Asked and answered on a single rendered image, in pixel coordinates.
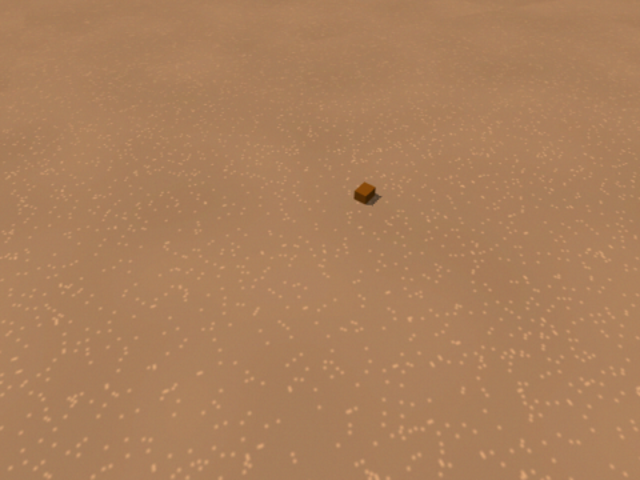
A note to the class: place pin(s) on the small box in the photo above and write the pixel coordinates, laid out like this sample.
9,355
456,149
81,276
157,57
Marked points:
364,193

